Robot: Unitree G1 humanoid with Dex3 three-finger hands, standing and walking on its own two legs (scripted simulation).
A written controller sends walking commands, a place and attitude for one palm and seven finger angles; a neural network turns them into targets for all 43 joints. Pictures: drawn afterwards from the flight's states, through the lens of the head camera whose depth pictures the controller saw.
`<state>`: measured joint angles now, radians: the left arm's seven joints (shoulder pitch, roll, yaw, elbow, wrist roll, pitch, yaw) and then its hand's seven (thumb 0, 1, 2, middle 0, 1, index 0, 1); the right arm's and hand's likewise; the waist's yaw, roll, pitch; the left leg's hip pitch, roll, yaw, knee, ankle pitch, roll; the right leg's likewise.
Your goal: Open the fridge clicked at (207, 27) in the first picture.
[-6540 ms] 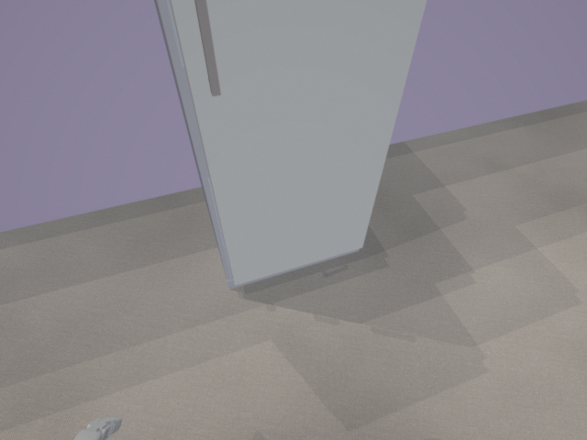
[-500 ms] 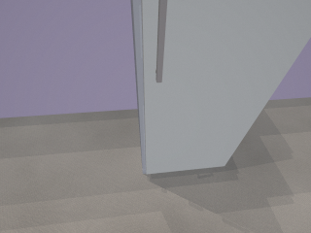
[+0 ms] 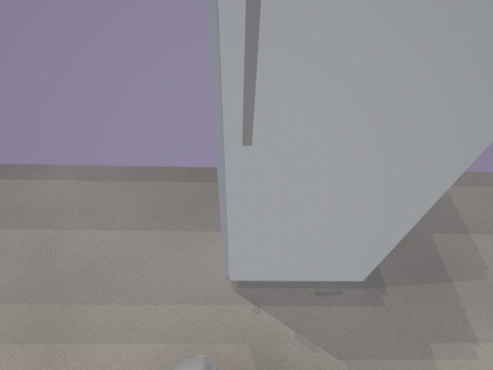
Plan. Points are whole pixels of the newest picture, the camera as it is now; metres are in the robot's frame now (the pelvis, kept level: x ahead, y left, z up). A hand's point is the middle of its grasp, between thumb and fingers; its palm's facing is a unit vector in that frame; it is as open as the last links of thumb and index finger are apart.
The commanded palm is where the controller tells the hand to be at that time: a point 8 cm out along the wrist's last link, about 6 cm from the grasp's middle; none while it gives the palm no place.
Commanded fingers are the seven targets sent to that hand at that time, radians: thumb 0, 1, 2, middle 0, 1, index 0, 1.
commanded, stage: shuffle to correct the standing spot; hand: left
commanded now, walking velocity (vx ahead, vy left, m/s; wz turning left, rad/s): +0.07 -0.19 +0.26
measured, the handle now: (250, 62) +0.48 +0.04 +0.25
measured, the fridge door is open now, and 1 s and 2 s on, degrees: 0 0 0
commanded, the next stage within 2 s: come to a stop and stand still in 0.76 s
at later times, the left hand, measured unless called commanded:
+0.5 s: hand out of the picture +0.11 +0.11 -0.17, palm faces +0.06 -0.98 -0.21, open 7.4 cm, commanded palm none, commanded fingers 0.00 0.90 0.90 -0.20 -0.30 -0.20 -0.30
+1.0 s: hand out of the picture +0.11 +0.00 -0.18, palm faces +0.11 -0.98 -0.16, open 7.3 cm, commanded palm none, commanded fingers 0.00 0.90 0.90 -0.20 -0.30 -0.20 -0.30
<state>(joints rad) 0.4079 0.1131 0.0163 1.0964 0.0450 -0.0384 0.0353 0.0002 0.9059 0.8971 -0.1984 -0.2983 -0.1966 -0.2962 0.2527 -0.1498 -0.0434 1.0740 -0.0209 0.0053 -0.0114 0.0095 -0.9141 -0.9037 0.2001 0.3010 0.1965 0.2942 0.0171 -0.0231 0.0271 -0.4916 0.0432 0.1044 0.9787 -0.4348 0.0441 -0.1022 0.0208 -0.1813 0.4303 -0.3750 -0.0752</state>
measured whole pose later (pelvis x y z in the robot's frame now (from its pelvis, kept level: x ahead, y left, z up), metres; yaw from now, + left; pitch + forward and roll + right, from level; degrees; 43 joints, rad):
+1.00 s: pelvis +0.08 -0.18 +0.00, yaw +3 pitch +0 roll -1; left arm 0.23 0.18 0.07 1.00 0.03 0.07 0.02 0.01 0.93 0.90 -0.20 -0.30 -0.20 -0.30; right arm 0.22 -0.13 -0.03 1.01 -0.03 0.00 -0.06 0.00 -0.93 -0.90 0.20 0.30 0.20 0.29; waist 0.01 -0.06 0.05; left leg -0.24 0.05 0.13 0.51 -0.26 0.03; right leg -0.44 0.00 0.00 1.04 -0.40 0.02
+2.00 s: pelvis +0.03 -0.20 +0.01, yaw +3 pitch -2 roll -1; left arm 0.28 0.13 -0.01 1.11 0.02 -0.03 0.05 0.01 0.92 0.90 -0.20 -0.30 -0.20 -0.30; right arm 0.30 -0.14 0.00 1.09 -0.01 0.00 -0.02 0.01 -0.93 -0.90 0.20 0.30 0.20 0.29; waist 0.00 0.01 0.04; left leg -0.23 0.03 0.09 0.47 -0.21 0.02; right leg -0.18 0.00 -0.07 0.45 -0.24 -0.01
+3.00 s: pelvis +0.00 -0.17 +0.01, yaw +3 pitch -1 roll +0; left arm 0.37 0.12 -0.01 1.09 0.03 -0.01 0.03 0.00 0.91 0.90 -0.20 -0.30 -0.20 -0.30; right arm 0.32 -0.13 -0.01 1.09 -0.01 -0.01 -0.01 0.01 -0.92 -0.90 0.20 0.30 0.20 0.29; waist 0.00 -0.01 0.00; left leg -0.26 -0.02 0.10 0.44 -0.16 0.06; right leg -0.22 -0.04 -0.05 0.45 -0.20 0.02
